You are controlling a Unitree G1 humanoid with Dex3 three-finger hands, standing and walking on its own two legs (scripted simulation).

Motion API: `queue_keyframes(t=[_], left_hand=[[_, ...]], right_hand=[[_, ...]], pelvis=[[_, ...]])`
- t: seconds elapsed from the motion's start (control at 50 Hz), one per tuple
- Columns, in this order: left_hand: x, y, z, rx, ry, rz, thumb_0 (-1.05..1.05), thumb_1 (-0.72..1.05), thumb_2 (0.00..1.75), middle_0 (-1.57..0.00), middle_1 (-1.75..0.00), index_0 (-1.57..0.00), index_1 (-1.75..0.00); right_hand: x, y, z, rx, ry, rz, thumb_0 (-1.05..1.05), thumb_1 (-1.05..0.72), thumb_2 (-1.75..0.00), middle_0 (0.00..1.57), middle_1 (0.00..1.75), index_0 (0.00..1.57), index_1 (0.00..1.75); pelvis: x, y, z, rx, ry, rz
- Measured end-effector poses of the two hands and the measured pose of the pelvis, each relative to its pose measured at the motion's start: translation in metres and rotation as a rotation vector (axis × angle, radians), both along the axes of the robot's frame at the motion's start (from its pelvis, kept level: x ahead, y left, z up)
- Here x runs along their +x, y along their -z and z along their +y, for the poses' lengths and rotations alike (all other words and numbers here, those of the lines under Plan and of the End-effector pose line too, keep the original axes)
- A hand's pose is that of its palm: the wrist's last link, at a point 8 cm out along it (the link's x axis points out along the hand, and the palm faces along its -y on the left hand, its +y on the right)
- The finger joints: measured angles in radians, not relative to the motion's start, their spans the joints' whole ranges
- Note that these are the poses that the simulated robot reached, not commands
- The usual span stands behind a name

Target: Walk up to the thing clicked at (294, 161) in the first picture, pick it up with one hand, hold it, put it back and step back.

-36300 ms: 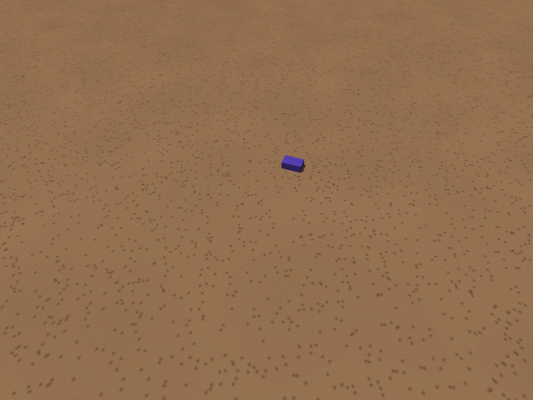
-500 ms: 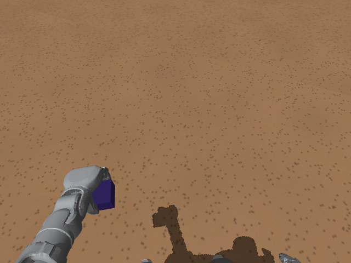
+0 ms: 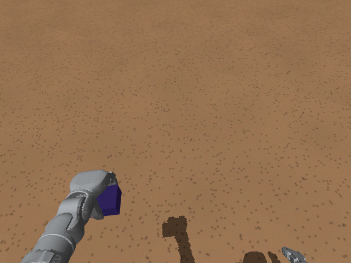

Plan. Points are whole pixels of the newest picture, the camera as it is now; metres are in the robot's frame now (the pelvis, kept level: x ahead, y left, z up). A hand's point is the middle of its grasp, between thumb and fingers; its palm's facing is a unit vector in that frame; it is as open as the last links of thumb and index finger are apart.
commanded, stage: hold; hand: left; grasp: from above
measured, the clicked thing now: (98, 201) +0.31 +0.23 -0.09
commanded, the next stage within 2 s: crouch in 1.48 s
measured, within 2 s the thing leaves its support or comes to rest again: neither
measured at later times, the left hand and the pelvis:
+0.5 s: hand (98, 206) +0.28 +0.20 -0.03, palm faces -0.45 -0.05 -0.89, open 9.3 cm; pelvis -0.02 -0.01 +0.01, yaw +0 degrees
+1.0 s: hand (94, 205) +0.27 +0.21 -0.01, palm faces -0.45 -0.06 -0.89, open 9.3 cm; pelvis -0.02 -0.01 +0.02, yaw -1 degrees
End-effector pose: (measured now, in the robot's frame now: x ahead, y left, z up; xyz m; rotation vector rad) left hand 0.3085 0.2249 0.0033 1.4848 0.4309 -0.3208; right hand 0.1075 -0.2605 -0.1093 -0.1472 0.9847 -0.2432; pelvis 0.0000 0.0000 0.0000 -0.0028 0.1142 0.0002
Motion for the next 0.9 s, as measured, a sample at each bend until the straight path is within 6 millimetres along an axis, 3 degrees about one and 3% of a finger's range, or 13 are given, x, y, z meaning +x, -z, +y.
queue_keyframes(t=[0.58,0.9], left_hand=[[-0.030,-0.027,-0.020,0.000,0.020,-0.018,0.00,0.17,0.30,-0.75,-0.42,-0.77,-0.39],[-0.034,-0.039,-0.018,-0.004,0.022,-0.029,0.00,0.17,0.30,-0.75,-0.42,-0.77,-0.39]], right_hand=[[0.002,-0.012,-0.006,0.024,-0.021,-0.065,0.01,-0.89,-0.89,0.20,0.29,0.20,0.30],[0.005,-0.019,0.000,0.028,-0.028,-0.090,0.01,-0.90,-0.90,0.20,0.29,0.20,0.30]], pelvis=[[-0.020,-0.010,-0.012,0.015,0.006,-0.082],[-0.023,-0.014,-0.010,0.015,0.010,-0.106]])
